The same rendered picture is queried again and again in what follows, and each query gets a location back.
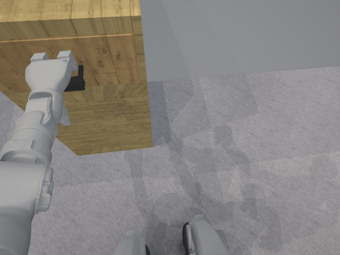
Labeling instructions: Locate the left robot hand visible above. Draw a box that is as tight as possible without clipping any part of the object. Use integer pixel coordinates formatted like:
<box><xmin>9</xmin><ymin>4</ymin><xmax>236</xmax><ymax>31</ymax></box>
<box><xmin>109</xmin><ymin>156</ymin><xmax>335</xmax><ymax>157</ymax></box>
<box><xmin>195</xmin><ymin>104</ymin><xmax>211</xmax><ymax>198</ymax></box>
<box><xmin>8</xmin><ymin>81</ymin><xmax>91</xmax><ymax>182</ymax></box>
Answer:
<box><xmin>25</xmin><ymin>50</ymin><xmax>78</xmax><ymax>126</ymax></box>

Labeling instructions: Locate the robot left upper arm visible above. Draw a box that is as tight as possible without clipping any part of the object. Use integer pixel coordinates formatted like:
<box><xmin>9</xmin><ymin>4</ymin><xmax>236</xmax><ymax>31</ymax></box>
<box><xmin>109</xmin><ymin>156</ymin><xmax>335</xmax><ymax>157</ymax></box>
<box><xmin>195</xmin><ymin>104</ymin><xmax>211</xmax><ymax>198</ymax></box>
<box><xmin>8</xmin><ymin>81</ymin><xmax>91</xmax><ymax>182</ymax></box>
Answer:
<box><xmin>0</xmin><ymin>161</ymin><xmax>54</xmax><ymax>255</ymax></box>

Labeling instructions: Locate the drawer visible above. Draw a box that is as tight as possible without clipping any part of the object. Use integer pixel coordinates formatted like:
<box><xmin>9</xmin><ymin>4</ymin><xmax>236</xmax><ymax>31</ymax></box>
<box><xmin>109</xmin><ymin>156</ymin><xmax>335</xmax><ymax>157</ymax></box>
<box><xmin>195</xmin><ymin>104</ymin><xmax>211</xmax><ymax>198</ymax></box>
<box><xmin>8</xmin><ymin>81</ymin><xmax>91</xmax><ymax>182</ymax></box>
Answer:
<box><xmin>0</xmin><ymin>32</ymin><xmax>139</xmax><ymax>93</ymax></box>

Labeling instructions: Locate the handle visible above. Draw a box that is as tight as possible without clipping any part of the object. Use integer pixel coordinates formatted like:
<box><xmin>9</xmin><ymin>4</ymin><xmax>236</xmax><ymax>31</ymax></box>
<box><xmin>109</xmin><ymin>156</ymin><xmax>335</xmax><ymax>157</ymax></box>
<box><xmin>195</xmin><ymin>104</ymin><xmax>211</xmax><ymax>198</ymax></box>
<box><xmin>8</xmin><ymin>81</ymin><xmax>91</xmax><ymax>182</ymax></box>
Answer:
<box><xmin>64</xmin><ymin>65</ymin><xmax>85</xmax><ymax>92</ymax></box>

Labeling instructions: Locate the cabinet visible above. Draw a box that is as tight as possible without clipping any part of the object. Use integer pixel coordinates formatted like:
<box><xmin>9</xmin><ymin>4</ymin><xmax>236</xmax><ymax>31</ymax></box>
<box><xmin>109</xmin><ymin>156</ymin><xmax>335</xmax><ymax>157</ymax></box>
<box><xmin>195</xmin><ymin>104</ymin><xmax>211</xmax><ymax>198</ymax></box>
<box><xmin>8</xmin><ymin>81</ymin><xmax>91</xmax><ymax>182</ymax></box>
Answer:
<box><xmin>0</xmin><ymin>0</ymin><xmax>153</xmax><ymax>156</ymax></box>

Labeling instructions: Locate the left robot shin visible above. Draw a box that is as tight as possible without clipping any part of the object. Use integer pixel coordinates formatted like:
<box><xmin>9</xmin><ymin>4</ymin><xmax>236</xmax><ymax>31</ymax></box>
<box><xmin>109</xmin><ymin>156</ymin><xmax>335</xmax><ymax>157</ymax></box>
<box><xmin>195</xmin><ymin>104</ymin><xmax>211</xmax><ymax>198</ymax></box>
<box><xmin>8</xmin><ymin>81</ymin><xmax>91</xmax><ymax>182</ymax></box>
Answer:
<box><xmin>126</xmin><ymin>231</ymin><xmax>139</xmax><ymax>237</ymax></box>

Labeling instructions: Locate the robot left forearm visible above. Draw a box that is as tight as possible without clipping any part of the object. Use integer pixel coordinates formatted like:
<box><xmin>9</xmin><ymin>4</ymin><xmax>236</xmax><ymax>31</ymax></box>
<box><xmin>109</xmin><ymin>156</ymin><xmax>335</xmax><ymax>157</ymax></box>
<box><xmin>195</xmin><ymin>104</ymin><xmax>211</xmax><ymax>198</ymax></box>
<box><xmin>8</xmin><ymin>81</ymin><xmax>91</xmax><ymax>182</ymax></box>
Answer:
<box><xmin>0</xmin><ymin>88</ymin><xmax>63</xmax><ymax>167</ymax></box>

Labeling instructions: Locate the right robot thigh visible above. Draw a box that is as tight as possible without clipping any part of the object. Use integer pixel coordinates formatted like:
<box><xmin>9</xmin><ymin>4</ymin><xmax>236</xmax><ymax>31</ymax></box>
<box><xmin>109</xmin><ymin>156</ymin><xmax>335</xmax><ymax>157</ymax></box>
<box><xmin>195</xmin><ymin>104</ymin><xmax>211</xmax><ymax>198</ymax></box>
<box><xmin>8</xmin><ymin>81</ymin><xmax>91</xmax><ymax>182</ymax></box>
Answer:
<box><xmin>186</xmin><ymin>220</ymin><xmax>229</xmax><ymax>255</ymax></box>

